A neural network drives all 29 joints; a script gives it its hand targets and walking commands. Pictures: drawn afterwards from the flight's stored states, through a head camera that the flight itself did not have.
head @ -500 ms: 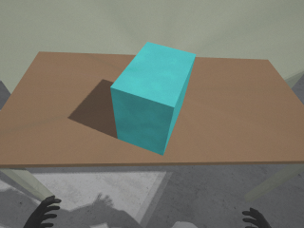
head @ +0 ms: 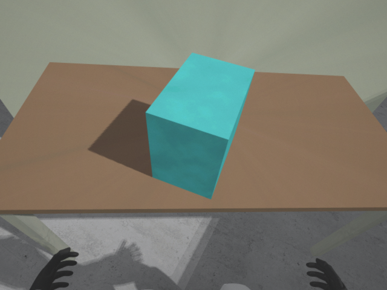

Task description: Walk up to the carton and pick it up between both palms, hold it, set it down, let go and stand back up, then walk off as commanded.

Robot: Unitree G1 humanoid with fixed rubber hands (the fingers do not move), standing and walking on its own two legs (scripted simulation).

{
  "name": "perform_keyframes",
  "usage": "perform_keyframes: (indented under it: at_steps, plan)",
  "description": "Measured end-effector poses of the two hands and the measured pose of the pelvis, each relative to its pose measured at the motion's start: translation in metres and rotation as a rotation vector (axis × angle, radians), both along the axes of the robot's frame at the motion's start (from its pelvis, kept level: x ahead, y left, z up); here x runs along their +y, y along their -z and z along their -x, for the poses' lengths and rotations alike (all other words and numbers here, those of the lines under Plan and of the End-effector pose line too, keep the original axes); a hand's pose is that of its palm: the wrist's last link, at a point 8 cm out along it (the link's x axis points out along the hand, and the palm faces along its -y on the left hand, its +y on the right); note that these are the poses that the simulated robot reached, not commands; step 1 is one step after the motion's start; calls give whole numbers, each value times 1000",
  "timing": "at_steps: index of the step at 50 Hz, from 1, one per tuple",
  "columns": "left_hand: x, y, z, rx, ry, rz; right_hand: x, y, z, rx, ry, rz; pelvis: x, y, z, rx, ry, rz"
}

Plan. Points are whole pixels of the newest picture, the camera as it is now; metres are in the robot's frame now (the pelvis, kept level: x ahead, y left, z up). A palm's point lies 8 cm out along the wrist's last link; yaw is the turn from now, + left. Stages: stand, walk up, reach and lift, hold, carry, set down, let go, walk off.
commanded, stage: walk up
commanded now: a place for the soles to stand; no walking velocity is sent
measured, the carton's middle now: (201, 126) +0.51 -0.02 +0.02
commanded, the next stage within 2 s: reach and lift in 0.24 s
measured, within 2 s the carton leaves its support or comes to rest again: neither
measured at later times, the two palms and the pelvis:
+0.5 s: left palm (55, 275) +0.16 +0.27 -0.06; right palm out of the picture +0.13 -0.30 -0.07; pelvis +0.00 -0.01 +0.00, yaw +0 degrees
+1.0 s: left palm (57, 241) +0.22 +0.28 -0.03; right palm (295, 263) +0.17 -0.20 -0.03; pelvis +0.01 +0.03 +0.01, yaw +0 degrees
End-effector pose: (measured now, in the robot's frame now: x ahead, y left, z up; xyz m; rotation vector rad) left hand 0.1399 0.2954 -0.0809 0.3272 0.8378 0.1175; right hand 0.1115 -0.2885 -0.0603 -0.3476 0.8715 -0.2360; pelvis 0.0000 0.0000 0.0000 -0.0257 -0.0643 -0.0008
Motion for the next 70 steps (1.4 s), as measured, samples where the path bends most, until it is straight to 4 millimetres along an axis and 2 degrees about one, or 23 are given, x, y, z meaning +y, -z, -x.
perform_keyframes:
  at_steps: [13, 16, 19, 24, 27, 30, 38, 42, 47, 54, 60, 70]
  plan:
    - [1, -3, 1, 0, 0, -9, 1, 3, 0, 2, -1, -11, 0, 0, 0, 0, 0, 0]
    - [2, 1, 4, 87, -72, -23, -2, 8, -3, -35, -22, -12, 0, 0, 0, 0, 2, 3]
    - [-5, 0, 3, 138, -117, -16, -6, 12, -8, -76, -22, -24, -1, 0, -1, 1, 3, 3]
    - [-21, -13, -16, 73, -94, 2, -8, 11, -16, -136, -42, -29, -6, 0, -2, 4, 3, -1]
    - [-23, -22, -29, 26, -76, 14, -7, 10, -17, -146, -35, -17, -6, -1, -2, 6, 3, -2]
    - [-21, -27, -37, -6, -71, 29, 2, 7, -20, -169, -34, -15, -5, -3, -2, 10, 2, -1]
    - [-11, -29, -43, -38, -34, 78, 57, -9, -42, -269, -64, -58, 8, -9, -3, 5, -1, 13]
    - [-11, -35, -53, -80, 6, 93, 73, -13, -46, -284, -52, -68, 16, -11, -6, -2, -2, 24]
    - [-17, -46, -70, -156, 79, 111, 83, -23, -55, -321, -51, -54, 25, -13, -11, -10, -4, 34]
    - [-19, -53, -82, -190, 129, 133, 92, -37, -72, -389, -51, -39, 34, -15, -19, -16, -8, 41]
    - [-23, -70, -98, -280, 170, 161, 103, -49, -86, -454, -41, -53, 38, -17, -25, -17, -9, 44]
    - [-28, -79, -107, -330, 220, 202, 126, -57, -96, -534, 9, -98, 40, -18, -28, -16, -10, 47]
